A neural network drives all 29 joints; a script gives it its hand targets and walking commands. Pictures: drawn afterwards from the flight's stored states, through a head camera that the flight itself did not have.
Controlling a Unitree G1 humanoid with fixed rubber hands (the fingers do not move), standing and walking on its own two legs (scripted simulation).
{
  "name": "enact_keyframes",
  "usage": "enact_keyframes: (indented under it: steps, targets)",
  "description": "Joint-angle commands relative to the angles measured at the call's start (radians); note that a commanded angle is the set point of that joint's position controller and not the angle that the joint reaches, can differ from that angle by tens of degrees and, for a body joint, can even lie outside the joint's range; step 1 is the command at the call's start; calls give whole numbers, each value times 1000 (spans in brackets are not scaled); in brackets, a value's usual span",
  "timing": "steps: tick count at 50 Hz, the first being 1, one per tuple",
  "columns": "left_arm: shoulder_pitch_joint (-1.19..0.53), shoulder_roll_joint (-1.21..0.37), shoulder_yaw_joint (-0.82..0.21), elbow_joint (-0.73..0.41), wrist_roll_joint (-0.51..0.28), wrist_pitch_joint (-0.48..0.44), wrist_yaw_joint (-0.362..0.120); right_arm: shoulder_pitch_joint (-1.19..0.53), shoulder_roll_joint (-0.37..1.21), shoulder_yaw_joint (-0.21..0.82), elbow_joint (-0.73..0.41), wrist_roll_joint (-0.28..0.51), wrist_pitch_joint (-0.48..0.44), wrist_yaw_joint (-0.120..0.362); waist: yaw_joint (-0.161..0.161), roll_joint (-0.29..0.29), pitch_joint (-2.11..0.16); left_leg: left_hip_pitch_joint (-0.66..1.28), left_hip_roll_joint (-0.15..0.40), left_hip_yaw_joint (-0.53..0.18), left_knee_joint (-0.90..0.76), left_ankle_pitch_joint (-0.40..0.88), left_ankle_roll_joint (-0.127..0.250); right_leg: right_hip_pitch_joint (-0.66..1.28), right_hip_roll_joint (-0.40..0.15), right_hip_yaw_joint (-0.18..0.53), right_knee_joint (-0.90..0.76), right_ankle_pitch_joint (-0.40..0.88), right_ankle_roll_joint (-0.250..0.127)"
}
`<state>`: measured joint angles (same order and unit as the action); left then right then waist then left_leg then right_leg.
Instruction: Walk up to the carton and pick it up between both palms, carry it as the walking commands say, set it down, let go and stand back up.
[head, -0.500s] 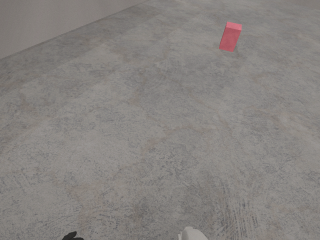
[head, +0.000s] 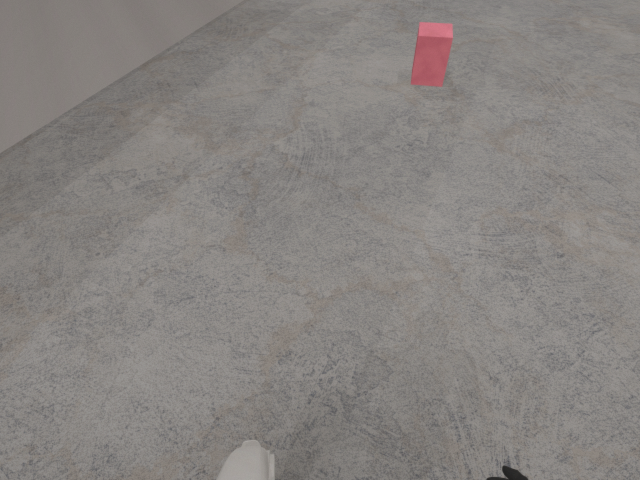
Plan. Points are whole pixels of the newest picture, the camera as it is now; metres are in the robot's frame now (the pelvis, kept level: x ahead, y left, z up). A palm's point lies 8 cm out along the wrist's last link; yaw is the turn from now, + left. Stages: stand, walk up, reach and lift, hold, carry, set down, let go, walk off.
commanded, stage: walk up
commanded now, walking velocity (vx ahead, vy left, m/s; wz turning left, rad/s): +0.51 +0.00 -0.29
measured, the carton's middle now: (431, 54) +2.60 -0.44 -0.63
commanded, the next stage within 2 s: none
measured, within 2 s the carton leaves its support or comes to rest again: neither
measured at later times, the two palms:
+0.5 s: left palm (201, 326) +0.38 +0.26 -0.14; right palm (530, 479) +0.18 -0.24 -0.11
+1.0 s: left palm (262, 303) +0.42 +0.15 -0.11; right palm (531, 255) +0.58 -0.35 -0.13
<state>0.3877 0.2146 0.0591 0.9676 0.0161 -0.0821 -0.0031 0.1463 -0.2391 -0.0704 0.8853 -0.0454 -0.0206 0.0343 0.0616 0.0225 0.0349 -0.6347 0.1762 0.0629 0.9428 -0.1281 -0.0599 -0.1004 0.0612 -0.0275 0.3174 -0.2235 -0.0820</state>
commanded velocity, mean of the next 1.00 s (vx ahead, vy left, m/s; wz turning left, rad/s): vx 0.49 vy -0.09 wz -0.14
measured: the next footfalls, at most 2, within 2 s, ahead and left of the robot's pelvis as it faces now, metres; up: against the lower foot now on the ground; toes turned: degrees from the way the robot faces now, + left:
left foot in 0.22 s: +0.29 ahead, +0.16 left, +0.00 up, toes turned +7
right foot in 0.68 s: +0.45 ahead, -0.20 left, +0.00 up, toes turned -14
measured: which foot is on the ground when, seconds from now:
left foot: up 0.00-0.20, down 0.22-0.68, up 0.70-1.00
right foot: down 0.00-0.22, up 0.24-0.66, down 0.68-1.00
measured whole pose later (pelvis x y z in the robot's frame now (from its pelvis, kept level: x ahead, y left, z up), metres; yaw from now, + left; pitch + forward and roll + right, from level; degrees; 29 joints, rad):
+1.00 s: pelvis +0.48 -0.10 +0.00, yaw -7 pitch +0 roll +2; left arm 0.47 0.18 0.04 1.07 0.02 -0.10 0.00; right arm 0.10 -0.25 -0.07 0.95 -0.02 0.01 0.06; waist 0.07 0.05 0.05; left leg -0.61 0.12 0.09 0.93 -0.11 -0.04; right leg -0.04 -0.05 -0.12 0.28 -0.23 -0.01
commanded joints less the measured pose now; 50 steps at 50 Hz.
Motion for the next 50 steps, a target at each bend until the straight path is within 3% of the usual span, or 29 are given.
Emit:
enact_keyframes:
  steps: [1, 4, 7, 8, 9, 10, 11, 12, 13, 14, 15, 17, 20, 22, 25, 28, 31, 32, 33, 34, 35, 36, 37, 38, 39, 40, 42, 44, 50]
  targets:
    - [39, 114, 19, -26, -7, -13, 8, -55, -44, -1, -64, 9, -2, 13, -18, -133, 72, -24, 2, -8, -105, 87, -1, -13, -250, 185, -168, 187, -40]
    - [61, 113, 21, 3, -3, 0, 0, -155, -46, 8, -104, 24, -1, 7, 9, -168, 103, 101, -40, 48, -240, 80, 4, -55, -203, 108, -180, 194, -53]
    - [119, 116, 14, 37, 5, 6, 5, -193, -48, 13, -120, 30, -10, -1, 24, -149, 114, 134, -64, 68, -291, 35, 19, 6, -243, 124, -125, 349, -64]
    - [104, 117, 14, 39, 7, 9, 4, -159, -56, 10, -109, 35, -15, -13, 2, -159, 97, 199, -81, 74, -326, 0, 24, 8, -229, 108, -70, 421, -54]
    - [64, 142, 25, 33, 1, 14, -2, -51, -99, -11, -75, 39, -15, -41, -50, -163, 44, 345, -113, 86, -372, -55, 26, -28, -188, 70, 64, 539, -36]
    - [39, 154, 29, 22, -11, 19, -7, 117, -143, -30, -21, 33, -19, -65, -121, -111, -50, 578, -125, 113, -435, -5, 25, -112, -137, 33, 255, 541, -8]
    - [41, 140, 27, 2, -6, 17, -6, 302, -213, -55, 18, 24, -29, -76, -199, -33, -156, 845, 44, -58, -443, -41, 48, -300, -104, 60, 516, 288, 17]
    - [87, 57, 14, -35, 8, 10, -6, 419, -323, -68, 31, 13, -37, -84, -181, 215, -265, 955, 419, -511, -539, 89, 114, -471, 0, 89, 819, -392, 53]
    - [170, 92, 30, -25, 6, 15, -9, 385, -337, -74, 50, 28, -23, -82, -147, 216, -350, 901, 435, -741, -662, 54, 219, -500, -2, 191, 988, -318, 71]
    - [121, 104, 32, -17, -1, 21, -10, 267, -257, -58, 43, 32, -19, -73, -105, 166, -246, 785, 387, -611, -677, -44, 216, -523, -59, 182, 1056, -211, 79]
    - [43, 85, 27, -21, 5, 23, -16, 162, -179, -35, 33, 35, -28, -63, -89, 115, -122, 653, 316, -440, -677, -39, 200, -540, -106, 153, 1062, -117, 80]
    - [7, 70, 29, -17, 11, 38, -30, 129, -102, -8, 52, 40, -47, -52, -56, 105, -48, 501, 211, -215, -692, 79, 160, -484, -152, 124, 1003, -40, 94]
    - [-50, 30, 17, -22, 19, 73, -55, 195, -101, -4, 92, 25, -63, -45, -50, 134, -9, 447, 161, -64, -700, 220, 127, -461, -167, 73, 881, 32, 107]
    - [-134, 15, 4, -47, 20, 84, -68, 224, -114, -7, 102, 17, -65, -46, -66, 150, 19, 444, 150, -7, -723, 190, 115, -458, -183, 21, 713, 72, 111]
    - [-277, 9, -10, -91, 16, 88, -87, 237, -137, -12, 106, 14, -59, -47, -99, 162, 80, 408, 144, 36, -778, 17, 103, -389, -192, -30, 458, 109, 109]
    - [-365, 33, -8, -118, 13, 83, -98, 262, -183, -31, 110, 10, -50, -48, -125, 177, 102, 425, 173, 23, -813, -84, 104, -333, -192, -64, 333, 68, 105]
    - [-344, 51, -4, -114, 18, 71, -92, 257, -195, -37, 106, 18, -39, -44, -114, 169, 89, 439, 187, 21, -777, -136, 106, -252, -177, -72, 266, 15, 100]
    - [-297, 58, -1, -97, 20, 61, -83, 245, -190, -36, 104, 21, -34, -39, -90, 147, 73, 423, 168, 50, -713, -152, 101, -180, -152, -99, 217, 16, 98]
    - [-198, 79, 10, -55, 27, 43, -68, 252, -152, -25, 114, 21, -31, -27, -44, 87, 8, 388, 94, 113, -559, -170, 87, -23, -112, -127, 172, -15, 92]
    - [-17, 150, 36, 5, 32, 24, -50, 298, -84, -9, 122, 15, -29, -19, 36, -92, -105, 252, 7, 147, -265, -213, 69, 225, -168, -23, 119, -118, 68]
    - [144, 295, 66, 38, 39, 17, -29, 269, -4, 9, 66, 21, -36, -18, 111, -443, -185, -2, -89, 122, 94, -511, 37, 332, -471, 419, -68, -354, -26]
    - [147, 312, 73, 33, 16, 23, -16, 226, -47, -8, 54, 13, -41, -20, 95, -385, -192, -109, -83, -19, 249, -464, 63, 313, -507, 563, -163, -394, -69]
    - [71, 243, 62, 22, 16, 16, -7, 174, -57, -13, 54, 15, -47, -18, 60, -272, -133, -144, -38, -58, 318, -359, 77, 270, -475, 484, -125, -302, -69]
    - [-20, 186, 48, 8, 21, 4, -4, 164, -43, -7, 69, 18, -53, -15, 12, -180, -65, -103, -2, -64, 300, -244, 72, 173, -439, 370, -101, -110, -53]
    - [-82, 148, 29, 0, 25, -11, -6, 170, -42, -9, 97, 14, -44, -15, -26, -91, -36, -43, 13, -65, 269, -178, 59, 95, -423, 312, -88, 36, -34]
    - [-94, 129, 18, 1, 19, -23, -5, 200, -51, -16, 119, 10, -28, -12, -51, -63, -31, 5, 9, -65, 240, -157, 52, 51, -421, 278, -71, 191, -17]
    - [-54, 92, 4, 16, 9, -33, -2, 202, -28, -16, 114, 13, -4, -5, -61, -143, -48, 30, -8, -48, 187, -138, 40, 59, -391, 203, -62, 364, -5]
    - [-6, 85, 0, 35, 4, -37, -1, 138, -23, -13, 92, 18, 10, 5, -53, -178, -22, -2, -19, -29, 134, -78, 32, 66, -370, 163, -95, 352, -11]
    - [91, 83, 6, 53, 4, -34, 14, -97, -19, 2, 0, 21, 23, 36, -23, -159, 84, -71, -34, -1, -92, 78, 11, 72, -366, 78, -180, 255, -6]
